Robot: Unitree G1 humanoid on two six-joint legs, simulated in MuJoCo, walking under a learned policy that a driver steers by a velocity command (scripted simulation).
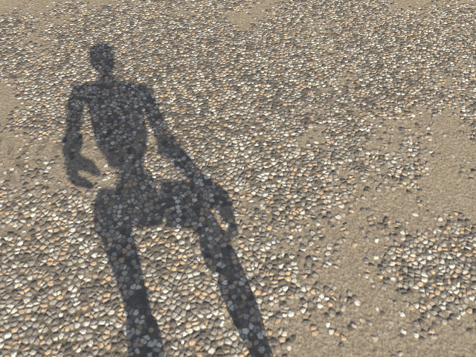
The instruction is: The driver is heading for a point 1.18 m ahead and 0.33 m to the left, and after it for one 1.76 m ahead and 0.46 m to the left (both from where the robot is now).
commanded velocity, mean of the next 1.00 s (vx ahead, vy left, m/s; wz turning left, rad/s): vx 0.50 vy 0.00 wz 0.46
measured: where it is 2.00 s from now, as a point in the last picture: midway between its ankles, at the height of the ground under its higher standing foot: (127, 209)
